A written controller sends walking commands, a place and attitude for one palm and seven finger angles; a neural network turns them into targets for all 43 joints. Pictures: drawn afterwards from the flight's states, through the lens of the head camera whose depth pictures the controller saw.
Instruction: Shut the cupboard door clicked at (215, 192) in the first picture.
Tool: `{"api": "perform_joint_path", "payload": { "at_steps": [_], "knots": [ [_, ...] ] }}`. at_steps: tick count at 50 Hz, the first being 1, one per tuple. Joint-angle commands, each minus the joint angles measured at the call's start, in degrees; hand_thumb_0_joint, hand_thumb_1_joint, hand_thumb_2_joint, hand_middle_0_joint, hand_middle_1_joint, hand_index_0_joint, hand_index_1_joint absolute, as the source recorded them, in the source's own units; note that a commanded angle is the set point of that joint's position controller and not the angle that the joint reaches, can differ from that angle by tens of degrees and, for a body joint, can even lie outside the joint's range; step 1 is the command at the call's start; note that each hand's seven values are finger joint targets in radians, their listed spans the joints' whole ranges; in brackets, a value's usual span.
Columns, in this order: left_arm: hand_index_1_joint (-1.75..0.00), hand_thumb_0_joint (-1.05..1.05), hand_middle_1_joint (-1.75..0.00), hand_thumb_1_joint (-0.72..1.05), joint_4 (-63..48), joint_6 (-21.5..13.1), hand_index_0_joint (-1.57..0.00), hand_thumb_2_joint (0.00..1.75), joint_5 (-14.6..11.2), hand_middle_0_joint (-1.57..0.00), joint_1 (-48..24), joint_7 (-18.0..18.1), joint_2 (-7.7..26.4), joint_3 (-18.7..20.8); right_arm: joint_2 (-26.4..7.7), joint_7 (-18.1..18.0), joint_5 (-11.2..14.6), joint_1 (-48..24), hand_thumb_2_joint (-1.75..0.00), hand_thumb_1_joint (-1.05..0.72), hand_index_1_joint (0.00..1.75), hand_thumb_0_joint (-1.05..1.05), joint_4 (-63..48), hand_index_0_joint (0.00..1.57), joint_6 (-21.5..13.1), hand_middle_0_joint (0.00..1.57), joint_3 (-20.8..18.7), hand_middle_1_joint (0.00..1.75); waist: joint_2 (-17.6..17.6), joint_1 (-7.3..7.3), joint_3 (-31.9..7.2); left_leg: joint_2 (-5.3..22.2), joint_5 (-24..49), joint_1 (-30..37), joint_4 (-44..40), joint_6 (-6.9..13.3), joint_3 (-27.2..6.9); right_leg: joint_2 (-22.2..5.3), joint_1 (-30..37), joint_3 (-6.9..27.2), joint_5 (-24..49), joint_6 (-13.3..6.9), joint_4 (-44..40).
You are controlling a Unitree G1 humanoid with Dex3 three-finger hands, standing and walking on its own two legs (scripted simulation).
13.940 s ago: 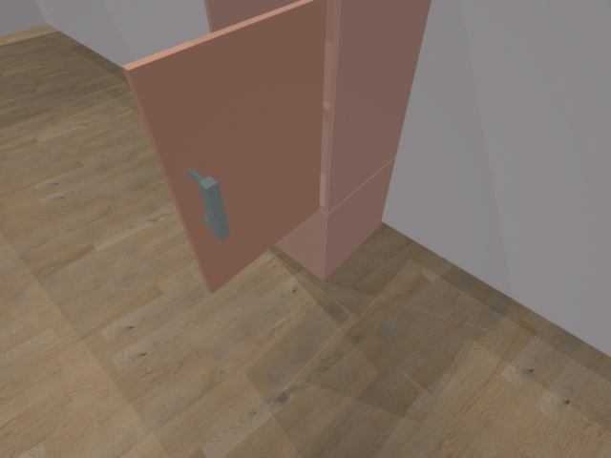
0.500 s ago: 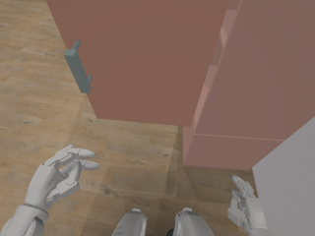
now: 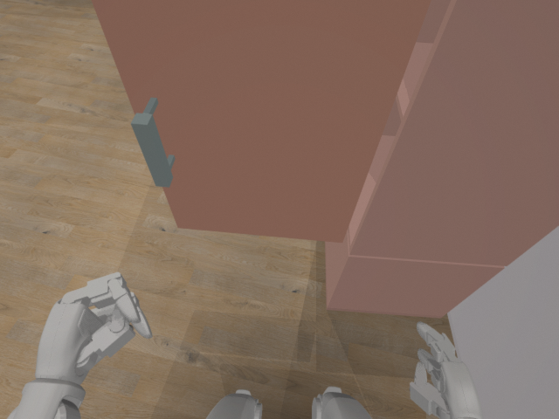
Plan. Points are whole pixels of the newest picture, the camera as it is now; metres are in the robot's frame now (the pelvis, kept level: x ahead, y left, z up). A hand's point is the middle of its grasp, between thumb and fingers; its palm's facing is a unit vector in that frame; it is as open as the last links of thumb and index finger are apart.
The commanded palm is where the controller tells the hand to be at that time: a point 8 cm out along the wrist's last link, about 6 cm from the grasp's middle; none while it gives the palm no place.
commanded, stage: raise the hand and make a fist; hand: left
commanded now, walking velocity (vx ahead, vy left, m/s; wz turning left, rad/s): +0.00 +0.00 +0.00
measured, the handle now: (158, 144) +0.53 +0.25 +0.06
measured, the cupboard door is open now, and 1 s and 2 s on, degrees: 89 89 89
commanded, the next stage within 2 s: bring the fist close to the handle in 0.72 s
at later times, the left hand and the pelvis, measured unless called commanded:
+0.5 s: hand (136, 311) +0.24 +0.20 +0.06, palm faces -0.04 -1.00 -0.02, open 3.1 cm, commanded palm +0.22 +0.25 +0.06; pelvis +0.02 +0.01 +0.01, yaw +0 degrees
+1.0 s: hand (144, 302) +0.25 +0.19 +0.06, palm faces +0.02 -1.00 -0.06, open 3.1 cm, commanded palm +0.24 +0.24 +0.06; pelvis +0.01 -0.01 +0.01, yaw +1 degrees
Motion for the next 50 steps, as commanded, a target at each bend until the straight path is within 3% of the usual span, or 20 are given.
{"api": "perform_joint_path", "payload": {
  "at_steps": [1,3,5,7,9,13,16,19,23,24,27,32,38,41,43,44,47,50],
  "knots": [
    [-1.5,0.0,-1.5,0.9,-9.42,-0.21,-1.3,0.9,0.5,-1.3,0.25,-0.28,4.8,0.07,-8.67,-0.06,0.49,-0.47,-0.9,-0.9,0.3,0.0,-9.51,0.2,-1.44,0.2,-3.43,0.3,1.3,-0.69,-8.66,2.07,17.0,5.2,-13.62,-3.44,-4.65,-0.11,11.58,2.36,8.37,1.2,-8.33],
    [-1.5,0.0,-1.5,0.9,-10.63,0.15,-1.3,0.9,0.62,-1.3,-2.33,-1.03,5.51,-0.38,-8.83,-0.18,0.23,-0.18,-0.9,-0.9,0.3,0.0,-9.81,0.2,-1.25,0.2,-3.07,0.3,1.99,-1.03,-8.38,2.13,19.91,6.3,-13.28,-3.6,-5.06,0.13,11.78,2.3,10.66,0.81,-7.98],
    [-1.5,0.0,-1.5,0.9,-13.12,-0.59,-1.3,0.9,0.68,-1.3,-3.04,-1.05,6.64,0.78,-8.77,-0.27,0.23,0.28,-0.9,-0.9,0.3,0.0,-10.07,0.2,-1.28,0.2,-3.36,0.3,1.85,-0.58,-11.28,2.44,22.7,8.3,-13.16,-4.17,-5.19,0.08,12.26,2.12,12.21,0.96,-7.67],
    [-1.5,0.0,-1.5,0.9,-14.1,-1.83,-1.3,0.9,0.28,-1.3,-3.96,-0.33,7.3,2.28,-8.4,-0.28,0.0,0.3,-0.9,-0.9,0.3,0.0,-9.89,0.2,-1.3,0.2,-3.18,0.3,1.76,-0.14,-11.75,2.34,23.38,8.69,-13.18,-4.57,-5.14,0.08,12.72,2.03,12.56,0.86,-7.56],
    [-1.5,0.0,-1.5,0.9,-15.42,-2.59,-1.3,0.9,0.32,-1.3,-4.87,0.51,8.12,3.34,-8.16,-0.18,-0.17,0.02,-0.9,-0.9,0.3,0.0,-9.84,0.2,-0.98,0.2,-2.87,0.3,4.93,0.53,-12.4,2.36,25.42,9.94,-13.5,-5.24,-5.45,0.16,12.31,1.77,12.85,0.44,-6.84],
    [-1.5,0.0,-1.5,0.9,-12.34,-1.8,-1.3,0.9,0.68,-1.3,-3.34,1.12,6.48,2.13,-8.26,0.15,-0.14,-0.07,-0.9,-0.9,0.3,0.0,-9.75,0.2,-0.2,0.2,-2.79,0.3,4.63,0.38,-10.56,2.43,25.32,9.76,-14.07,-5.61,-5.67,0.35,11.79,1.39,12.21,0.41,-7.1],
    [-1.5,0.0,-1.5,0.9,-11.67,-0.41,-1.3,0.9,0.8,-1.3,-2.86,0.4,5.23,0.37,-8.5,0.21,0.29,0.23,-0.9,-0.9,0.3,0.0,-9.98,0.2,0.32,0.2,-3.23,0.3,2.48,-0.29,-11.77,2.42,24.16,9.6,-14.25,-5.28,-5.18,0.09,12.95,1.62,12.4,0.92,-8.22],
    [-1.5,0.0,-1.5,0.9,-11.38,0.54,-1.3,0.9,0.68,-1.3,-2.54,-0.2,6.25,0.98,-8.65,0.03,0.47,0.36,-0.9,-0.9,0.3,0.0,-10.32,0.2,0.66,0.2,-3.32,0.3,2.18,0.05,-12.1,2.36,25.29,9.46,-14.53,-5.21,-5.04,0.01,14.36,1.83,13.35,0.81,-8.55],
    [-1.5,0.0,-1.5,0.9,-13.0,-0.53,-1.3,0.9,0.4,-1.3,-3.53,1.09,8.19,3.34,-8.39,-0.1,0.17,-0.18,-0.9,-0.9,0.3,0.0,-10.21,0.2,0.72,0.2,-3.22,0.3,3.45,0.79,-12.12,2.33,26.7,9.65,-14.5,-5.5,-5.14,0.21,14.51,1.88,14.02,0.52,-7.95],
    [-1.5,0.0,-1.5,0.9,-14.03,-1.19,-1.3,0.9,0.41,-1.3,-3.82,1.41,7.35,2.84,-8.14,0.03,0.14,-0.18,-0.9,-0.9,0.3,0.0,-10.19,0.2,0.74,0.2,-3.19,0.3,3.3,0.74,-12.8,2.34,26.66,9.95,-14.66,-5.57,-4.96,0.06,14.77,1.81,13.93,0.59,-7.95],
    [-1.5,0.0,-1.5,0.9,-11.13,-2.57,-1.3,0.9,0.12,-1.3,-3.16,1.97,5.9,2.24,-8.09,0.18,0.13,-0.57,-0.9,-0.9,0.3,0.0,-9.64,0.2,0.62,0.2,-3.24,0.3,1.79,0.09,-10.14,2.09,21.31,7.28,-14.3,-5.11,-4.31,-0.06,13.43,2.16,11.09,0.77,-8.57],
    [-1.5,0.0,-1.5,0.9,-10.17,-2.54,-1.3,0.9,0.96,-1.3,-3.63,1.2,5.52,0.28,-8.56,0.21,0.39,-0.82,-0.9,-0.9,0.3,0.0,-9.82,0.2,0.66,0.2,-3.29,0.3,2.28,-0.38,-10.09,2.07,17.62,6.89,-14.78,-4.52,-4.37,-0.23,12.82,2.64,8.11,0.79,-9.38],
    [-1.5,0.0,-1.5,0.9,-12.14,-2.13,-1.3,0.9,0.68,-1.3,-4.18,1.51,8.36,2.57,-8.36,-0.27,0.41,-1.14,-0.9,-0.9,0.3,0.0,-10.37,0.2,0.85,0.2,-2.96,0.3,2.65,0.3,-10.51,1.72,16.55,5.98,-14.77,-3.52,-3.87,-0.26,15.68,3.8,8.0,0.63,-10.27],
    [-1.5,0.0,-1.5,0.9,-11.74,-2.77,-1.3,0.9,0.78,-1.3,-4.07,2.13,6.93,1.74,-7.91,-0.22,0.38,-1.14,-0.9,-0.9,0.3,0.0,-10.21,0.2,0.76,0.2,-2.66,0.3,2.3,-0.17,-9.22,1.68,14.86,5.48,-14.81,-3.35,-3.6,-0.4,14.45,3.78,6.44,0.93,-10.68],
    [-1.5,0.0,-1.5,0.9,-9.87,-3.26,-1.3,0.9,1.16,-1.3,-8.98,2.72,8.4,2.71,-8.33,-0.47,0.14,-1.19,-0.9,-0.9,0.3,0.0,-9.1,0.2,0.87,0.2,-2.53,0.3,1.71,-1.14,-7.43,1.8,13.23,3.9,-13.77,-3.01,-3.75,-0.22,12.77,4.11,4.98,0.89,-10.4],
    [-1.5,0.0,-1.5,0.9,-8.71,-3.33,-1.3,0.9,1.42,-1.3,-12.09,2.57,7.37,1.71,-8.19,-0.4,0.18,-1.31,-0.9,-0.9,0.3,0.0,-8.79,0.2,0.83,0.2,-2.48,0.3,1.28,-1.69,-7.3,1.67,12.24,3.32,-13.57,-2.91,-3.72,-0.42,12.16,4.23,3.98,1.07,-10.51],
    [-1.5,0.0,-1.5,0.9,-4.4,-3.31,-1.3,0.9,1.03,-1.3,-14.88,1.65,9.05,4.04,-8.54,-0.63,0.48,-1.13,-0.9,-0.9,0.3,0.0,-7.7,0.2,0.5,0.2,-2.72,0.3,-0.25,-1.65,-8.59,1.48,10.79,1.43,-12.38,-2.44,-2.93,-0.84,12.95,5.9,2.04,1.44,-11.52],
    [-1.5,0.0,-1.5,0.9,-2.69,-2.27,-1.3,0.9,0.36,-1.3,-18.02,-0.52,9.87,4.26,-8.54,-0.87,0.91,-1.08,-0.9,-0.9,0.3,0.0,-7.3,0.2,0.47,0.2,-2.6,0.3,1.2,-1.18,-11.43,1.33,12.7,2.14,-12.38,-2.17,-2.36,-1.24,16.33,7.19,4.1,1.41,-12.27]
  ]
}}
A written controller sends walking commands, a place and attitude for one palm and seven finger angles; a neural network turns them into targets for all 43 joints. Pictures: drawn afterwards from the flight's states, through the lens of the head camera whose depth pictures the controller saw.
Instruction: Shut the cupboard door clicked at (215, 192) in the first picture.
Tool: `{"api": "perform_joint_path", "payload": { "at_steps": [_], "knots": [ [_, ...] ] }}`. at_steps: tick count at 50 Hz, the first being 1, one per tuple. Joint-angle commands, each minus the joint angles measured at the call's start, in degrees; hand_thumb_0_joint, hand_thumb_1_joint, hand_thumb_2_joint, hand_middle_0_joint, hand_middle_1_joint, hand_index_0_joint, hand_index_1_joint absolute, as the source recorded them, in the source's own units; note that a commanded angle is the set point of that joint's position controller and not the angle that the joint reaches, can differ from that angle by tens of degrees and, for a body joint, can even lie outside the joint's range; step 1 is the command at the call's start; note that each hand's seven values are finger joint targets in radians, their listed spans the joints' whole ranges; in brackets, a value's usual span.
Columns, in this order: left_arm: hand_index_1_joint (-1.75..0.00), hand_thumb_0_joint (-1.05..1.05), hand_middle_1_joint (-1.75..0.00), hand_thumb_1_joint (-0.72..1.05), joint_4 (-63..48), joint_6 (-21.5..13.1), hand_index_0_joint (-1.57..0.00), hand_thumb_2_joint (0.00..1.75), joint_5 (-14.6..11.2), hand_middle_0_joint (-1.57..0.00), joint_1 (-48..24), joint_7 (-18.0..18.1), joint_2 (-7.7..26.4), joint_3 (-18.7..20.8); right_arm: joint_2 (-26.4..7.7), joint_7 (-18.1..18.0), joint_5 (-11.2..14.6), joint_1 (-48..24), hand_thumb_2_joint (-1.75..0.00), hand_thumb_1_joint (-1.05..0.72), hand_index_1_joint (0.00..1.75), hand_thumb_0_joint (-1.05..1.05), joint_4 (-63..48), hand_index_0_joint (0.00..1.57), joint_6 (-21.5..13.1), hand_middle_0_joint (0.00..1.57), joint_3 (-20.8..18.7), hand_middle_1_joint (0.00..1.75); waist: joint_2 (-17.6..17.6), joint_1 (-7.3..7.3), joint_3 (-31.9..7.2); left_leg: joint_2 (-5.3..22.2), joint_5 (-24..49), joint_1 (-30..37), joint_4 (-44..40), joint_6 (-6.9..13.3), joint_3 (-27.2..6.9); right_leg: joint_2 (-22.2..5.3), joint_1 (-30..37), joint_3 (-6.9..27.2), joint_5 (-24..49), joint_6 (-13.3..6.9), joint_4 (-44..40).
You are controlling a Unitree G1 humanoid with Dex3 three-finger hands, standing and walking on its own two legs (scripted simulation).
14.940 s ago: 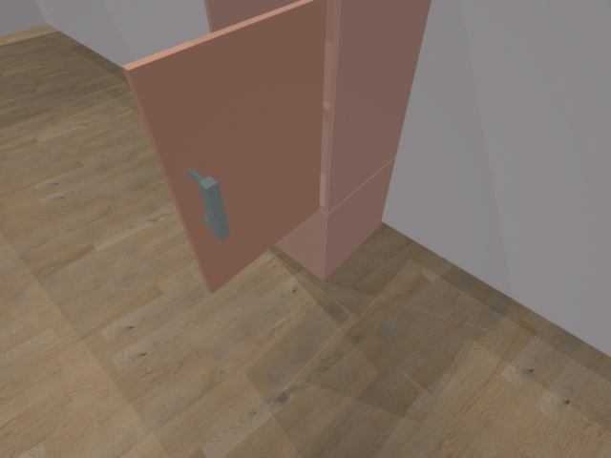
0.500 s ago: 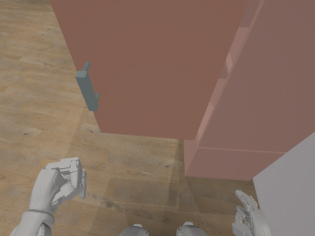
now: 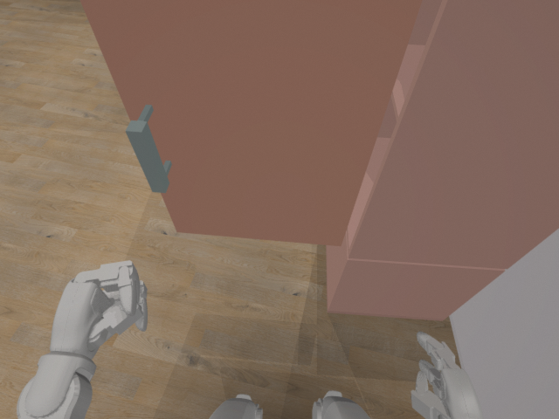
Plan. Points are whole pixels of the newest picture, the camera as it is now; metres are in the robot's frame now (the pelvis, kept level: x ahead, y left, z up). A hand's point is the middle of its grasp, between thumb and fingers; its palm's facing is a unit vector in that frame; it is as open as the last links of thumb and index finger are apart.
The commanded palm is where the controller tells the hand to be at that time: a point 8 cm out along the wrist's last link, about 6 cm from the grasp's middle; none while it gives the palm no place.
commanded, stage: bring the fist close to the handle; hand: left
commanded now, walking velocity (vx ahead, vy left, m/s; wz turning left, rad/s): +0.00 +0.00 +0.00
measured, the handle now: (154, 150) +0.52 +0.25 +0.06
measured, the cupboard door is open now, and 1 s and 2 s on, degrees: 89 89 83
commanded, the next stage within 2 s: push the door shut along its arc in 1.22 s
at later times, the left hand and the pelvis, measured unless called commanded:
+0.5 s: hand (148, 242) +0.34 +0.21 +0.06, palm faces -0.01 -1.00 -0.02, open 3.1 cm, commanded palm +0.32 +0.26 +0.06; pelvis +0.01 +0.00 +0.01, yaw -1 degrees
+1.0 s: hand (160, 202) +0.41 +0.21 +0.06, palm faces -0.04 -1.00 -0.01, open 3.1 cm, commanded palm +0.38 +0.26 +0.06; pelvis +0.00 +0.02 +0.01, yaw -2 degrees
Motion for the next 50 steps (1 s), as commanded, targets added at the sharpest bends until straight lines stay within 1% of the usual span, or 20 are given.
{"api": "perform_joint_path", "payload": {
  "at_steps": [1,5,7,10,11,13,15,18,21,24,28,32,33,37,39,41,43,45,46,50],
  "knots": [
    [-1.5,0.0,-1.5,0.9,-9.06,-2.42,-1.3,0.9,-1.78,-1.3,-12.46,-1.95,9.3,4.73,-7.62,-0.92,0.94,-1.56,-0.9,-0.9,0.3,0.0,-7.53,0.2,-2.96,0.2,-3.49,0.3,1.23,-1.37,-12.07,1.31,12.88,1.26,-10.51,-1.25,-1.55,-1.47,15.63,7.96,4.96,2.32,-11.22],
    [-1.5,0.0,-1.5,0.9,-6.19,-1.22,-1.3,0.9,-2.08,-1.3,-19.28,-2.76,12.08,6.98,-7.61,-1.25,1.07,-1.25,-0.9,-0.9,0.3,0.0,-6.1,0.2,-2.88,0.2,-3.29,0.3,2.35,-1.36,-13.71,1.53,15.63,2.05,-10.59,-1.14,-1.42,-1.53,17.6,8.39,8.98,2.36,-10.95],
    [-1.5,0.0,-1.5,0.9,-3.37,-0.92,-1.3,0.9,-2.36,-1.3,-19.46,-2.56,11.65,7.57,-7.5,-1.15,0.97,-0.89,-0.9,-0.9,0.3,0.0,-5.83,0.2,-2.86,0.2,-3.27,0.3,0.21,-1.08,-13.77,1.49,16.17,1.43,-10.86,-1.11,-1.15,-1.68,18.76,8.52,10.01,2.66,-11.14],
    [-1.5,0.0,-1.5,0.9,2.54,-0.37,-1.3,0.9,-2.75,-1.3,-22.5,-2.71,14.2,10.84,-7.68,-1.09,0.98,-0.56,-0.9,-0.9,0.3,0.0,-4.9,0.2,-2.02,0.2,-3.29,0.3,-1.33,-0.84,-12.94,1.63,16.16,-0.72,-10.4,-1.21,-0.66,-2.1,19.85,9.9,10.35,2.84,-11.56],
    [-1.5,0.0,-1.5,0.9,3.58,-0.3,-1.3,0.9,-2.71,-1.3,-22.29,-3.03,12.87,9.88,-7.56,-0.93,0.97,-0.63,-0.9,-0.9,0.3,0.0,-5.12,0.2,-1.95,0.2,-3.3,0.3,-0.19,-0.63,-12.93,1.49,16.24,-0.79,-10.59,-1.22,-0.37,-2.24,20.0,10.06,10.72,2.85,-11.6],
    [-1.5,0.0,-1.5,0.9,5.82,-0.15,-1.3,0.9,-2.71,-1.3,-23.29,-3.45,13.99,10.87,-7.99,-0.78,1.0,-0.03,-0.9,-0.9,0.3,0.0,-4.97,0.2,-1.43,0.2,-3.42,0.3,-0.39,-0.42,-13.42,1.68,17.79,-0.35,-10.82,-1.22,-0.47,-2.04,20.95,9.82,13.28,2.7,-11.03],
    [-1.5,0.0,-1.5,0.9,5.86,-0.48,-1.3,0.9,-2.38,-1.3,-26.55,-4.05,12.63,9.01,-7.98,-0.6,1.03,0.38,-0.9,-0.9,0.3,0.0,-4.85,0.2,-1.31,0.2,-3.61,0.3,0.64,-1.08,-14.69,1.7,18.96,1.27,-11.51,-1.2,-0.45,-2.01,20.61,9.03,15.56,2.72,-10.63],
    [-1.5,0.0,-1.5,0.9,7.57,-1.31,-1.3,0.9,-2.75,-1.3,-28.99,-4.65,15.09,11.2,-8.5,-0.63,0.89,1.55,-0.9,-0.9,0.3,0.0,-4.07,0.2,-0.97,0.2,-3.92,0.3,-0.48,-1.07,-16.52,1.92,21.19,1.58,-11.09,-1.22,-0.69,-1.8,21.94,9.0,19.01,2.71,-9.8],
    [-1.5,0.0,-1.5,0.9,8.26,-2.69,-1.3,0.9,-2.33,-1.3,-33.78,-4.95,14.16,9.94,-8.26,-0.55,0.82,1.69,-0.9,-0.9,0.3,0.0,-3.26,0.2,-0.87,0.2,-4.03,0.3,0.65,-1.68,-17.03,1.9,21.27,2.6,-11.58,-1.25,-0.54,-1.79,20.76,8.56,18.94,2.73,-9.61],
    [-1.5,0.0,-1.5,0.9,11.44,-3.31,-1.3,0.9,-1.56,-1.3,-39.14,-4.55,15.61,10.44,-8.43,-0.7,0.86,2.1,-0.9,-0.9,0.3,0.0,-2.09,0.2,-0.33,0.2,-3.95,0.3,1.64,-2.37,-15.44,2.15,20.12,3.12,-11.96,-1.33,-0.85,-1.46,18.1,8.0,16.65,2.42,-9.55],
    [-1.5,0.0,-1.5,0.9,14.18,-3.4,-1.3,0.9,-0.76,-1.3,-44.39,-3.94,14.54,8.86,-8.68,-0.69,0.69,2.91,-0.9,-0.9,0.3,0.0,-1.26,0.2,0.1,0.2,-4.14,0.3,3.75,-2.75,-17.28,2.27,21.57,6.0,-12.49,-1.74,-1.55,-1.15,16.11,6.88,16.58,2.07,-8.83],
    [-1.5,0.0,-1.5,0.9,19.69,-2.97,-1.3,0.9,0.26,-1.3,-49.55,-3.38,16.62,10.26,-8.93,-0.54,0.64,3.85,-0.9,-0.9,0.3,0.0,-0.26,0.2,1.21,0.2,-4.12,0.3,0.96,-3.36,-17.78,2.42,20.53,5.13,-12.77,-1.77,-1.66,-1.18,15.78,6.77,15.75,2.35,-9.2],
    [-1.5,0.0,-1.5,0.9,22.42,-2.72,-1.3,0.9,0.19,-1.3,-49.44,-3.29,18.72,12.45,-9.18,-0.68,0.6,4.23,-0.9,-0.9,0.3,0.0,-0.06,0.2,1.66,0.2,-4.05,0.3,-0.2,-2.83,-17.06,2.53,20.19,3.98,-12.65,-1.7,-1.74,-0.97,16.07,6.83,15.59,2.15,-9.06],
    [-1.5,0.0,-1.5,0.9,25.52,-3.13,-1.3,0.9,1.13,-1.3,-55.2,-3.16,17.96,11.3,-9.03,-0.3,0.55,4.75,-0.9,-0.9,0.3,0.0,0.11,0.2,2.51,0.2,-3.93,0.3,1.98,-3.36,-18.14,2.41,20.18,4.79,-13.05,-1.96,-1.66,-1.16,15.07,6.63,15.29,2.14,-9.11],
    [-1.5,0.0,-1.5,0.9,27.19,-3.74,-1.3,0.9,1.74,-1.3,-58.36,-3.15,20.61,12.91,-9.38,-0.28,0.45,5.63,-0.9,-0.9,0.3,0.0,0.62,0.2,3.2,0.2,-3.93,0.3,2.6,-3.52,-19.02,2.67,21.75,5.57,-12.82,-2.08,-2.04,-0.92,14.62,6.51,16.17,1.9,-8.58],
    [-1.5,0.0,-1.5,0.9,28.15,-4.38,-1.3,0.9,2.05,-1.3,-60.24,-3.4,19.47,11.69,-9.4,0.02,0.31,6.21,-0.9,-0.9,0.3,0.0,0.95,0.2,3.49,0.2,-4.17,0.3,3.21,-4.02,-20.42,2.87,23.02,7.19,-12.56,-2.35,-2.28,-0.88,13.43,6.25,16.32,1.98,-8.43],
    [-1.5,0.0,-1.5,0.9,28.27,-4.69,-1.3,0.9,1.81,-1.3,-55.93,-3.95,18.29,11.13,-9.57,0.49,0.26,6.86,-0.9,-0.9,0.3,0.0,0.16,0.2,3.84,0.2,-4.37,0.3,5.33,-2.8,-22.07,3.02,27.53,10.32,-12.98,-3.06,-2.8,-0.6,13.42,5.79,17.55,1.6,-8.36],
    [-1.5,0.0,-1.5,0.9,27.35,-4.77,-1.3,0.9,1.48,-1.3,-53.53,-4.3,16.89,10.36,-9.53,1.03,0.27,7.29,-0.9,-0.9,0.3,0.0,0.09,0.2,4.24,0.2,-4.75,0.3,4.75,-2.5,-23.01,3.41,31.55,12.48,-13.2,-3.52,-2.94,-0.54,13.72,5.46,19.07,1.83,-8.77],
    [-1.5,0.0,-1.5,0.9,27.88,-4.47,-1.3,0.9,1.16,-1.3,-51.39,-4.28,16.32,10.32,-9.59,1.25,0.34,7.6,-0.9,-0.9,0.3,0.0,-0.21,0.2,4.57,0.2,-4.83,0.3,2.42,-2.52,-22.68,3.43,31.84,11.82,-13.34,-3.34,-2.88,-0.46,14.42,5.34,19.41,2.0,-9.09],
    [-1.5,0.0,-1.5,0.9,30.75,-4.11,-1.3,0.9,1.29,-1.3,-55.35,-3.22,16.97,11.15,-9.7,1.11,0.56,7.27,-0.9,-0.9,0.3,0.0,0.09,0.2,5.69,0.2,-4.7,0.3,-0.68,-3.74,-16.49,3.0,21.96,5.99,-14.34,-2.36,-2.26,-0.52,13.4,5.59,15.05,2.15,-10.05]
  ]
}}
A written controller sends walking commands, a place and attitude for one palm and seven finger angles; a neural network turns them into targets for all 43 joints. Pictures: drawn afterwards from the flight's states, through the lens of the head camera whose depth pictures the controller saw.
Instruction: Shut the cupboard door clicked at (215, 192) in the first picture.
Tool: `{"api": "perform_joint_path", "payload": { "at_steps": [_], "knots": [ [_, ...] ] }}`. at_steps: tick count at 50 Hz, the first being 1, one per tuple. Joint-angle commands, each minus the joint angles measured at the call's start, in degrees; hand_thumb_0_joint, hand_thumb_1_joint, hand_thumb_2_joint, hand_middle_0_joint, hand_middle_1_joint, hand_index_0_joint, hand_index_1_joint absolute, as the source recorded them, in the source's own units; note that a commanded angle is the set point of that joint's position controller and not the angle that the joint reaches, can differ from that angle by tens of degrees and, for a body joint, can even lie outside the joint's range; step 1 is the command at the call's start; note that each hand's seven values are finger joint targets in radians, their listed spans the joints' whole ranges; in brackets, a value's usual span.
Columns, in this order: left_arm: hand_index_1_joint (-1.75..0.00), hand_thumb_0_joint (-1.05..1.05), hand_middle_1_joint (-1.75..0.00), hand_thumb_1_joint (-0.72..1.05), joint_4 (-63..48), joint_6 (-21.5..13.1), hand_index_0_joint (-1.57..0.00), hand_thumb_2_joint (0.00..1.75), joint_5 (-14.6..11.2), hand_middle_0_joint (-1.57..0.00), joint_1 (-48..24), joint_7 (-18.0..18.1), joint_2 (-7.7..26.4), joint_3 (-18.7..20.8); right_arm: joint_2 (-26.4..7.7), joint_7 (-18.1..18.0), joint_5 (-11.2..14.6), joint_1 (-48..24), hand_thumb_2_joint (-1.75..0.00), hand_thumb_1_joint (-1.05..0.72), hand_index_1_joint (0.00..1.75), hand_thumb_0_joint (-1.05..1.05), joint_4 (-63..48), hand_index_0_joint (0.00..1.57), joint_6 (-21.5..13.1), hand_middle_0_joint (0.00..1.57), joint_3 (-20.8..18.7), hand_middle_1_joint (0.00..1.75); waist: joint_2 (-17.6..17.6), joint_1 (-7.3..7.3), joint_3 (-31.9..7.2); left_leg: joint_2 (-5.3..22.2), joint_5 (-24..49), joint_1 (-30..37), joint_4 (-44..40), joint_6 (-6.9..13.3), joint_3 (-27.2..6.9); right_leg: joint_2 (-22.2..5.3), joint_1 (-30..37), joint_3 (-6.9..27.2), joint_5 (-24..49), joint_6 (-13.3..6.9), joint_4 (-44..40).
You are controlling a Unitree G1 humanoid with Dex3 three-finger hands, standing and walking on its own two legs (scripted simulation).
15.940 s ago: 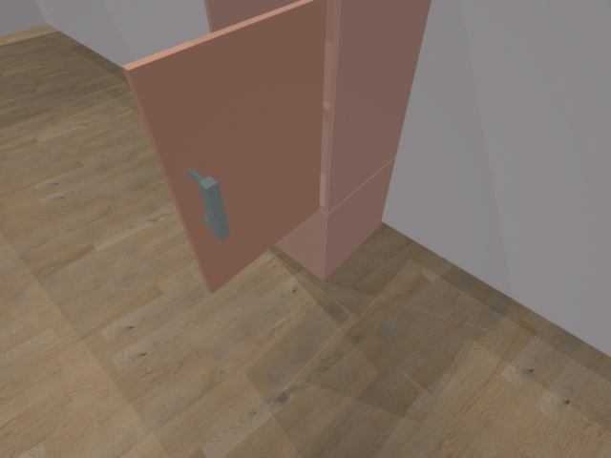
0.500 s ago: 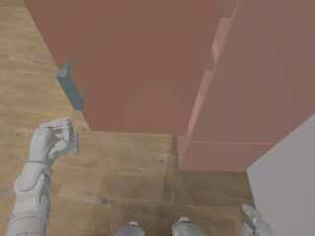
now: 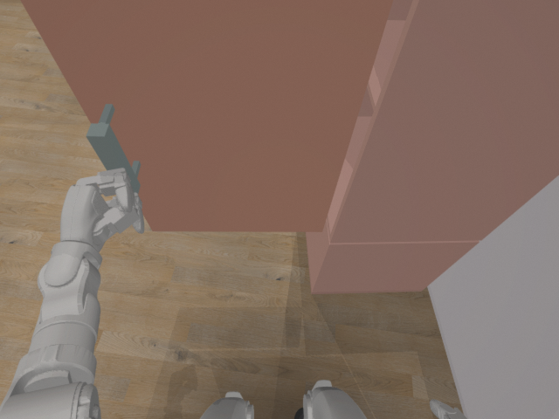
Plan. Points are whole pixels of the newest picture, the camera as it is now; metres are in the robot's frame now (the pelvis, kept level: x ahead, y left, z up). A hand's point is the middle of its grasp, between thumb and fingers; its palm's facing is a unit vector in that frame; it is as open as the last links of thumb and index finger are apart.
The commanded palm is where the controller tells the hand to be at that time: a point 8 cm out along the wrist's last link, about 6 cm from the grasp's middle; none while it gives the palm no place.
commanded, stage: bring the fist close to the handle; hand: left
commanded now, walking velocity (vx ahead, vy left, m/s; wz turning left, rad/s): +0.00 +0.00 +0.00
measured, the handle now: (120, 152) +0.51 +0.26 +0.04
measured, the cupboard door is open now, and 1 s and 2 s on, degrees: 89 83 72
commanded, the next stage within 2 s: push the door shut along its arc in 0.22 s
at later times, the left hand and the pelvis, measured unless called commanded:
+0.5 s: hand (143, 203) +0.41 +0.20 +0.04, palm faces -0.01 -1.00 -0.02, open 3.1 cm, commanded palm +0.40 +0.26 +0.05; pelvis +0.00 +0.00 +0.00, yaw +1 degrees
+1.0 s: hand (163, 168) +0.47 +0.18 +0.05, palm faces -0.17 -0.99 -0.02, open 3.1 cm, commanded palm +0.47 +0.24 +0.05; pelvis -0.01 -0.01 -0.02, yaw +0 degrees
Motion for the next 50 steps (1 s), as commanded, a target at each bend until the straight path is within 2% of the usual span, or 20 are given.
{"api": "perform_joint_path", "payload": {
  "at_steps": [1,4,6,9,11,14,15,17,23,25,28,30,31,33,37,43,45,48,49,50],
  "knots": [
    [-1.5,0.0,-1.5,0.9,-8.23,-3.41,-1.3,0.9,-0.9,-1.3,-17.2,1.56,12.75,4.07,-9.1,-0.57,0.42,2.09,-0.9,-0.9,0.3,0.0,-6.53,0.2,-1.04,0.2,-3.36,0.3,-0.56,0.39,-15.91,2.54,17.64,5.78,-9.84,-3.48,-4.96,-1.04,15.14,2.72,10.74,0.53,-5.67],
    [-1.5,0.0,-1.5,0.9,-11.36,-5.67,-1.3,0.9,0.07,-1.3,-20.58,2.66,15.2,5.49,-8.89,-0.75,-0.08,1.87,-0.9,-0.9,0.3,0.0,-6.52,0.2,-0.9,0.2,-3.25,0.3,2.46,0.77,-19.29,2.27,17.74,7.15,-9.38,-3.3,-4.72,-1.13,16.3,3.41,11.21,0.33,-5.02],
    [-1.5,0.0,-1.5,0.9,-13.41,-7.51,-1.3,0.9,0.56,-1.3,-20.92,2.76,14.93,4.87,-8.7,-0.68,-0.37,1.99,-0.9,-0.9,0.3,0.0,-6.31,0.2,-0.98,0.2,-3.35,0.3,5.09,0.83,-22.2,2.47,21.22,10.81,-8.91,-3.86,-5.1,-0.98,15.6,3.24,12.63,0.18,-4.45],
    [-1.5,0.0,-1.5,0.9,-13.07,-8.46,-1.3,0.9,0.8,-1.3,-23.2,1.92,13.34,2.17,-8.81,-0.68,-0.38,2.08,-0.9,-0.9,0.3,0.0,-5.33,0.2,-0.86,0.2,-3.25,0.3,7.72,-0.29,-22.22,3.11,24.76,14.28,-8.59,-4.99,-6.32,-0.7,12.56,2.49,12.51,0.08,-3.98],
    [-1.5,0.0,-1.5,0.9,-10.79,-7.47,-1.3,0.9,0.21,-1.3,-21.65,1.21,10.54,0.21,-8.98,-0.59,-0.23,2.36,-0.9,-0.9,0.3,0.0,-5.04,0.2,-0.8,0.2,-3.48,0.3,6.03,-0.88,-21.02,3.42,24.81,14.89,-8.74,-5.11,-6.66,-0.64,11.3,2.1,11.79,0.27,-4.73],
    [-1.5,0.0,-1.5,0.9,-6.17,-4.99,-1.3,0.9,-0.32,-1.3,-20.36,0.49,11.28,1.04,-9.49,-0.79,0.25,2.67,-0.9,-0.9,0.3,0.0,-5.02,0.2,-0.27,0.2,-3.41,0.3,3.53,-0.58,-17.92,3.3,21.63,11.87,-9.73,-4.74,-6.67,-0.77,11.68,1.92,10.67,0.22,-5.43],
    [-1.5,0.0,-1.5,0.9,-6.1,-4.41,-1.3,0.9,-0.24,-1.3,-21.87,0.39,9.35,-1.0,-9.34,-0.74,0.35,2.41,-0.9,-0.9,0.3,0.0,-5.19,0.2,-0.15,0.2,-3.32,0.3,3.44,-1.32,-17.45,3.26,20.76,11.78,-9.97,-4.69,-6.81,-0.88,11.09,1.76,10.22,0.31,-5.49],
    [-1.5,0.0,-1.5,0.9,-5.32,-3.67,-1.3,0.9,-0.19,-1.3,-20.1,0.87,10.94,0.97,-9.5,-0.68,0.28,2.43,-0.9,-0.9,0.3,0.0,-5.79,0.2,0.11,0.2,-3.41,0.3,2.14,-0.14,-17.63,2.97,20.01,10.54,-10.17,-4.41,-6.49,-0.95,12.65,1.97,10.43,0.21,-5.57],
    [-1.5,0.0,-1.5,0.9,-5.77,-6.83,-1.3,0.9,1.55,-1.3,-32.43,1.34,13.74,0.82,-9.16,-0.8,-0.21,2.88,-0.9,-0.9,0.3,0.0,-4.77,0.2,0.44,0.2,-2.87,0.3,4.24,-2.01,-19.49,2.91,22.43,11.75,-7.76,-4.42,-6.73,-0.9,10.49,2.48,12.19,0.1,-3.79],
    [-1.5,0.0,-1.5,0.9,-2.31,-7.57,-1.3,0.9,1.88,-1.3,-34.36,0.84,16.71,3.09,-9.42,-0.89,-0.26,2.88,-0.9,-0.9,0.3,0.0,-3.99,0.2,0.62,0.2,-2.73,0.3,3.21,-2.19,-19.51,2.68,19.45,9.63,-7.3,-3.89,-6.25,-0.93,11.2,3.09,11.1,0.2,-3.95],
    [-1.5,0.0,-1.5,0.9,0.37,-7.37,-1.3,0.9,2.36,-1.3,-36.14,-0.89,16.34,1.85,-9.51,-0.95,-0.21,3.37,-0.9,-0.9,0.3,0.0,-4.11,0.2,0.77,0.2,-2.53,0.3,6.52,-2.3,-22.05,2.49,21.01,10.41,-6.59,-3.77,-6.24,-1.03,10.67,3.25,12.13,-0.05,-3.07],
    [-1.5,0.0,-1.5,0.9,3.23,-6.26,-1.3,0.9,2.52,-1.3,-35.83,-2.28,16.29,1.33,-9.61,-0.77,-0.06,4.1,-0.9,-0.9,0.3,0.0,-3.59,0.2,1.22,0.2,-2.57,0.3,6.46,-2.49,-22.94,2.72,23.47,11.45,-6.24,-3.87,-6.25,-0.92,10.41,3.19,13.49,0.06,-3.25],
    [-1.5,0.0,-1.5,0.9,4.26,-5.69,-1.3,0.9,2.42,-1.3,-36.03,-2.78,17.14,1.85,-9.89,-0.75,-0.06,4.59,-0.9,-0.9,0.3,0.0,-3.56,0.2,1.51,0.2,-2.6,0.3,4.5,-2.74,-22.72,2.82,23.79,10.47,-6.17,-3.78,-6.41,-0.9,10.85,3.06,13.92,0.15,-3.21],
    [-1.5,0.0,-1.5,0.9,5.69,-4.61,-1.3,0.9,2.13,-1.3,-36.69,-4.0,17.29,1.8,-10.01,-0.78,0.05,5.27,-0.9,-0.9,0.3,0.0,-3.87,0.2,1.84,0.2,-2.48,0.3,5.29,-2.91,-23.24,2.75,24.77,9.84,-5.68,-3.37,-6.18,-0.77,11.04,3.18,15.09,0.02,-2.89],
    [-1.5,0.0,-1.5,0.9,7.46,-3.78,-1.3,0.9,2.14,-1.3,-42.18,-5.32,19.86,2.6,-10.26,-1.08,0.22,5.92,-0.9,-0.9,0.3,0.0,-3.32,0.2,2.26,0.2,-2.33,0.3,0.66,-4.76,-21.59,2.52,18.67,3.83,-4.81,-1.91,-5.09,-0.86,12.87,4.62,13.85,0.61,-3.99],
    [-1.5,0.0,-1.5,0.9,8.11,-4.25,-1.3,0.9,2.55,-1.3,-47.92,-7.97,20.74,1.13,-10.66,-1.13,0.06,7.5,-0.9,-0.9,0.3,0.0,-2.45,0.2,2.3,0.2,-2.26,0.3,5.16,-6.16,-24.36,2.64,20.96,6.26,-3.33,-1.85,-5.67,-0.54,9.96,4.54,14.35,0.15,-2.82],
    [-1.5,0.0,-1.5,0.9,8.1,-3.93,-1.3,0.9,2.58,-1.3,-47.59,-8.69,22.58,2.29,-10.9,-0.99,0.12,7.8,-0.9,-0.9,0.3,0.0,-2.25,0.2,2.45,0.2,-2.33,0.3,6.81,-5.62,-26.18,2.7,21.44,7.04,-3.16,-1.94,-5.39,-0.49,10.43,4.78,14.64,0.2,-3.0],
    [-1.5,0.0,-1.5,0.9,9.89,-2.88,-1.3,0.9,2.47,-1.3,-50.68,-9.18,24.15,2.85,-11.09,-1.12,0.18,8.48,-0.9,-0.9,0.3,0.0,-1.95,0.2,2.63,0.2,-2.04,0.3,5.86,-6.66,-24.81,2.82,20.78,5.3,-2.62,-1.62,-5.69,-0.18,9.58,4.44,14.18,0.06,-2.69],
    [-1.5,0.0,-1.5,0.9,10.3,-2.56,-1.3,0.9,2.87,-1.3,-50.37,-9.09,27.13,5.09,-11.37,-1.1,0.15,8.63,-0.9,-0.9,0.3,0.0,-2.19,0.2,2.72,0.2,-1.96,0.3,6.93,-5.61,-25.54,2.75,19.99,4.18,-2.52,-1.7,-5.33,-0.31,10.62,4.86,13.59,0.11,-2.7],
    [-1.5,0.0,-1.5,0.9,11.19,-2.08,-1.3,0.9,3.04,-1.3,-49.96,-8.91,28.25,5.85,-11.4,-1.09,0.25,8.76,-0.9,-0.9,0.3,0.0,-2.34,0.2,2.83,0.2,-1.84,0.3,5.85,-5.94,-25.4,2.72,19.57,3.0,-2.43,-1.49,-5.13,-0.29,11.25,5.08,13.63,0.21,-2.9]
  ]
}}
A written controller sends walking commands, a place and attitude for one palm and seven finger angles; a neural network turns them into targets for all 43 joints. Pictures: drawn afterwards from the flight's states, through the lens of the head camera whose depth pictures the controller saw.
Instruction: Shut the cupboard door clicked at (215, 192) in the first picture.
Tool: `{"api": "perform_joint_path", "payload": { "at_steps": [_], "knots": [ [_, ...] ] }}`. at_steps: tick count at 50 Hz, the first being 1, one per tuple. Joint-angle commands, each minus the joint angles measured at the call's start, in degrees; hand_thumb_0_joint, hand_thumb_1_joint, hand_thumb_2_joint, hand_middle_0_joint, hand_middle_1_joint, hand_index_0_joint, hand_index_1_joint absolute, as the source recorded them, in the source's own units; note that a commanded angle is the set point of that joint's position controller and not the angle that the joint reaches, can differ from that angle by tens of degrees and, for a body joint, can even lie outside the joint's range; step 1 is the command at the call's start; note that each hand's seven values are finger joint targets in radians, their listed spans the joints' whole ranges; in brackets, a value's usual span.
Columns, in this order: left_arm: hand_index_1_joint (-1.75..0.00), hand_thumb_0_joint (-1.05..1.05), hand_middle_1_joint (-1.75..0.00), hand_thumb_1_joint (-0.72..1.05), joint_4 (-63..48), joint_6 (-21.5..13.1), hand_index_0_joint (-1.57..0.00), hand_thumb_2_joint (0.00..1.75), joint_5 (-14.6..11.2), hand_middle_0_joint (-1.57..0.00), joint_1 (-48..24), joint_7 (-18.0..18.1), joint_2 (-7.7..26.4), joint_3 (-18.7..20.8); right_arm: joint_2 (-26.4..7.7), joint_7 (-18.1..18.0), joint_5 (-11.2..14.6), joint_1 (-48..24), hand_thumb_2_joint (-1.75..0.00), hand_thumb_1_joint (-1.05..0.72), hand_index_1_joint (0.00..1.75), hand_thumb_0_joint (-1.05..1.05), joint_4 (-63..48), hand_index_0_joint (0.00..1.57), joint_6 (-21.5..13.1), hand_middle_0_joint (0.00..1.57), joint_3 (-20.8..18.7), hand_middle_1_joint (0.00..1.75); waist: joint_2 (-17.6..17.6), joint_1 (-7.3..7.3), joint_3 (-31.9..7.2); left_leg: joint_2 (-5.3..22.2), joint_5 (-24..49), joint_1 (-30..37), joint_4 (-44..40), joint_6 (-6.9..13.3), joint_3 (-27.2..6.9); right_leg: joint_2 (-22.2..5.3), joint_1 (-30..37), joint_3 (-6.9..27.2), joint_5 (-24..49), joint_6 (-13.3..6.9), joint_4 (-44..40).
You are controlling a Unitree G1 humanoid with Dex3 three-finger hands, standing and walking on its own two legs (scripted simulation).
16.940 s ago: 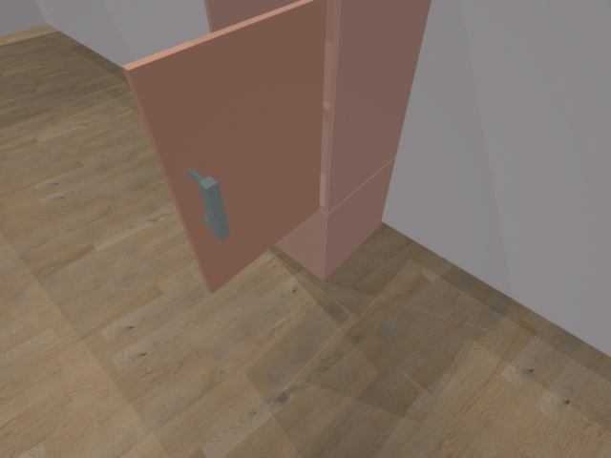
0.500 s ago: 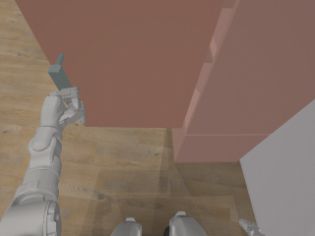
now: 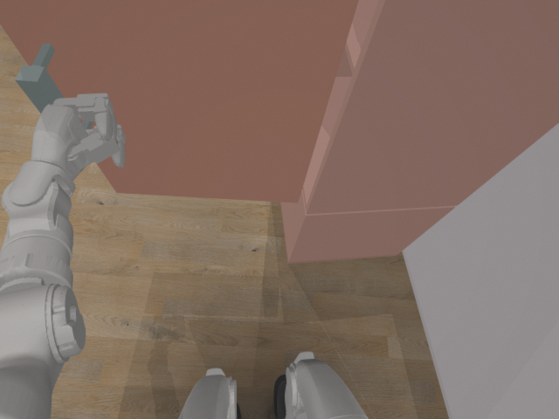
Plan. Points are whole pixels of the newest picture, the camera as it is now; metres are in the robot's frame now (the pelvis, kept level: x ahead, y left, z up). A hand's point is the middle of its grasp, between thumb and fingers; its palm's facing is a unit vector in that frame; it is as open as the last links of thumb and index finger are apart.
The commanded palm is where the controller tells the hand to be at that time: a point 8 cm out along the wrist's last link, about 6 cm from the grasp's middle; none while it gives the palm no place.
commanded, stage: push the door shut along its arc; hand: left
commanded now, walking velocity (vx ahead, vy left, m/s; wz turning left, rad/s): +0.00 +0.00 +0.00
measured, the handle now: (64, 103) +0.55 +0.27 +0.06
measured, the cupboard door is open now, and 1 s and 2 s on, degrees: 83 72 61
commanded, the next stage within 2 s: pull the fist back off the door in 1.20 s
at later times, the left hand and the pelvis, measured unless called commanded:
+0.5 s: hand (131, 109) +0.54 +0.18 +0.07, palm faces -0.28 -0.96 -0.01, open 3.1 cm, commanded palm +0.54 +0.22 +0.06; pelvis +0.00 +0.01 -0.01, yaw -2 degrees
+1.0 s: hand (151, 85) +0.58 +0.15 +0.07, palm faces -0.35 -0.94 +0.00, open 3.3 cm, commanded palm +0.60 +0.16 +0.06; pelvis +0.01 +0.02 -0.02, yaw -2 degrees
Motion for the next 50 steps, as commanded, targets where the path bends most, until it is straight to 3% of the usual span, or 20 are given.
{"api": "perform_joint_path", "payload": {
  "at_steps": [1,2,5,8,12,15,18,21,22,24,26,27,29,30,32,38,44,45,47,50],
  "knots": [
    [-1.5,0.0,-1.5,0.9,-11.04,-2.02,-1.3,0.9,-0.72,-1.3,-27.37,-0.05,18.08,3.97,-10.05,-0.58,0.22,8.4,-0.9,-0.9,0.3,0.0,-4.23,0.2,-1.0,0.2,-3.12,0.3,6.58,-1.36,-27.45,1.63,20.44,10.54,-6.83,-0.35,-3.59,-1.14,19.66,6.97,14.51,1.64,-6.2],
    [-1.5,0.0,-1.5,0.9,-10.36,-1.83,-1.3,0.9,0.09,-1.3,-26.64,0.11,19.72,4.79,-10.08,-0.56,0.22,8.58,-0.9,-0.9,0.3,0.0,-4.37,0.2,-0.87,0.2,-3.07,0.3,6.6,-0.85,-27.7,1.61,20.04,9.46,-6.58,-0.38,-3.45,-1.16,20.26,7.2,14.32,1.62,-5.95],
    [-1.5,0.0,-1.5,0.9,-11.53,-2.06,-1.3,0.9,0.73,-1.3,-29.3,0.0,18.53,3.09,-10.05,-0.23,0.03,9.13,-0.9,-0.9,0.3,0.0,-4.49,0.2,-0.88,0.2,-3.08,0.3,9.96,-1.66,-28.67,1.87,22.21,12.76,-6.35,-0.67,-3.9,-0.84,17.56,6.52,14.92,1.53,-5.4],
    [-1.5,0.0,-1.5,0.9,-10.25,-1.79,-1.3,0.9,0.38,-1.3,-29.99,-0.75,19.42,3.82,-10.55,-0.16,0.04,9.77,-0.9,-0.9,0.3,0.0,-4.61,0.2,-0.81,0.2,-3.14,0.3,8.95,-2.14,-30.06,2.11,23.37,13.62,-5.58,-0.7,-4.32,-0.32,16.91,6.13,15.33,1.32,-4.77],
    [-1.5,0.0,-1.5,0.9,-6.57,0.53,-1.3,0.9,1.15,-1.3,-32.7,-1.76,20.01,2.69,-10.87,-0.2,0.15,10.59,-0.9,-0.9,0.3,0.0,-4.43,0.2,-0.67,0.2,-2.76,0.3,6.77,-3.92,-26.28,2.09,19.4,8.39,-5.27,-0.05,-3.62,-0.42,16.99,6.82,13.45,1.85,-5.78],
    [-1.5,0.0,-1.5,0.9,-5.18,1.07,-1.3,0.9,1.49,-1.3,-32.83,-2.45,23.16,4.54,-11.3,-0.37,0.1,11.14,-0.9,-0.9,0.3,0.0,-4.84,0.2,-0.71,0.2,-2.52,0.3,7.25,-3.45,-27.43,2.11,19.76,7.73,-4.74,-0.15,-3.67,-0.22,17.04,6.65,13.57,1.64,-5.01],
    [-1.5,0.0,-1.5,0.9,-6.7,0.68,-1.3,0.9,1.22,-1.3,-36.6,-3.09,20.01,1.81,-10.98,-0.35,-0.02,11.36,-0.9,-0.9,0.3,0.0,-4.8,0.2,-1.07,0.2,-2.54,0.3,10.76,-4.23,-28.81,2.18,22.45,11.37,-4.01,-0.48,-4.3,0.05,13.39,5.76,14.34,1.33,-3.9],
    [-1.5,0.0,-1.5,0.9,-5.02,1.29,-1.3,0.9,2.2,-1.3,-37.49,-3.27,22.93,3.23,-11.71,-0.42,-0.28,12.22,-0.9,-0.9,0.3,0.0,-4.05,0.2,-0.87,0.2,-2.56,0.3,9.35,-4.97,-28.74,2.7,22.82,11.74,-3.38,-0.5,-4.91,0.19,11.65,5.32,13.5,1.5,-3.8],
    [-1.5,0.0,-1.5,0.9,-5.77,1.36,-1.3,0.9,2.43,-1.3,-39.73,-3.29,22.16,2.26,-11.68,-0.45,-0.39,12.5,-0.9,-0.9,0.3,0.0,-3.95,0.2,-1.0,0.2,-2.65,0.3,9.85,-5.65,-29.26,2.68,22.87,11.93,-3.23,-0.4,-5.06,0.11,11.14,5.28,13.4,1.61,-3.7],
    [-1.5,0.0,-1.5,0.9,-6.39,1.38,-1.3,0.9,2.37,-1.3,-41.79,-3.6,21.76,1.85,-11.7,-0.42,-0.51,12.54,-0.9,-0.9,0.3,0.0,-3.4,0.2,-1.22,0.2,-2.65,0.3,13.65,-5.23,-31.53,2.92,25.55,15.62,-2.9,-1.13,-5.93,0.19,8.78,4.66,13.66,1.31,-2.93],
    [-1.5,0.0,-1.5,0.9,-5.16,2.02,-1.3,0.9,3.12,-1.3,-41.44,-3.31,22.47,2.31,-12.01,-0.41,-0.65,13.27,-0.9,-0.9,0.3,0.0,-3.16,0.2,-1.08,0.2,-2.67,0.3,12.46,-5.67,-30.72,3.15,26.03,16.04,-2.75,-1.13,-6.47,0.3,7.31,4.15,13.06,1.32,-2.86],
    [-1.5,0.0,-1.5,0.9,-5.23,2.36,-1.3,0.9,3.34,-1.3,-43.02,-3.19,20.79,0.83,-11.96,-0.37,-0.68,13.49,-0.9,-0.9,0.3,0.0,-3.01,0.2,-1.15,0.2,-2.74,0.3,12.4,-6.46,-30.54,3.2,26.2,16.62,-2.77,-1.12,-6.74,0.29,6.39,4.0,12.95,1.41,-2.91],
    [-1.5,0.0,-1.5,0.9,-6.14,2.36,-1.3,0.9,3.49,-1.3,-44.54,-3.22,19.7,0.03,-11.97,-0.4,-0.83,13.82,-0.9,-0.9,0.3,0.0,-2.35,0.2,-1.21,0.2,-2.95,0.3,14.74,-6.34,-32.44,3.68,30.07,20.73,-2.34,-1.93,-7.91,0.28,3.58,3.43,13.31,1.33,-2.43],
    [-1.5,0.0,-1.5,0.9,-4.82,3.01,-1.3,0.9,3.49,-1.3,-45.13,-3.19,17.98,-1.18,-12.02,-0.33,-0.86,13.84,-0.9,-0.9,0.3,0.0,-2.13,0.2,-1.25,0.2,-2.96,0.3,15.02,-7.12,-30.74,3.72,29.14,20.71,-2.43,-1.99,-8.21,0.34,1.67,3.21,12.26,1.35,-2.72],
    [-1.5,0.0,-1.5,0.9,-3.27,3.9,-1.3,0.9,3.91,-1.3,-47.57,-2.79,18.8,-1.18,-12.36,-0.48,-0.99,14.35,-0.9,-0.9,0.3,0.0,-1.7,0.2,-1.27,0.2,-2.78,0.3,12.09,-8.29,-28.53,3.53,25.69,17.58,-2.32,-1.45,-8.21,0.46,1.92,3.09,10.79,1.45,-2.96],
    [-1.5,0.0,-1.5,0.9,-4.73,4.42,-1.3,0.9,3.66,-1.3,-52.89,-3.06,14.29,-4.52,-12.24,-0.6,-1.43,15.09,-0.9,-0.9,0.3,0.0,-0.22,0.2,-2.02,0.2,-3.08,0.3,17.25,-9.45,-31.96,4.16,32.97,25.27,-1.11,-2.88,-10.65,0.58,-4.41,1.85,11.57,0.98,-1.66],
    [-1.5,0.0,-1.5,0.9,-3.14,6.0,-1.3,0.9,4.67,-1.3,-54.3,-2.91,15.0,-4.58,-12.41,-0.52,-1.79,15.52,-0.9,-0.9,0.3,0.0,0.72,0.2,-1.93,0.2,-2.94,0.3,17.37,-9.77,-32.05,4.53,34.57,25.85,-0.62,-3.32,-11.18,0.75,-5.45,1.4,11.83,0.88,-1.32],
    [-1.5,0.0,-1.5,0.9,-2.15,6.54,-1.3,0.9,4.84,-1.3,-54.65,-2.86,12.91,-6.13,-12.3,-0.44,-1.8,15.36,-0.9,-0.9,0.3,0.0,0.85,0.2,-2.04,0.2,-2.95,0.3,17.18,-10.43,-30.87,4.32,33.16,24.88,-0.42,-2.95,-10.86,0.84,-6.19,1.49,11.52,0.92,-1.57],
    [-1.5,0.0,-1.5,0.9,-1.02,7.02,-1.3,0.9,5.72,-1.3,-56.43,-2.22,14.07,-6.02,-12.4,-0.5,-1.85,15.63,-0.9,-0.9,0.3,0.0,1.06,0.2,-2.0,0.2,-2.74,0.3,16.08,-11.2,-28.82,4.19,30.43,22.14,-0.27,-2.57,-10.72,0.93,-6.28,1.32,10.72,0.93,-1.34],
    [-1.5,0.0,-1.5,0.9,-1.21,7.14,-1.3,0.9,5.96,-1.3,-58.48,-1.7,12.92,-6.81,-12.34,-0.41,-2.08,15.88,-0.9,-0.9,0.3,0.0,1.64,0.2,-2.32,0.2,-2.87,0.3,18.55,-11.68,-30.06,4.51,33.38,24.67,0.51,-3.04,-11.51,0.96,-8.76,0.98,11.14,0.83,-0.66]
  ]
}}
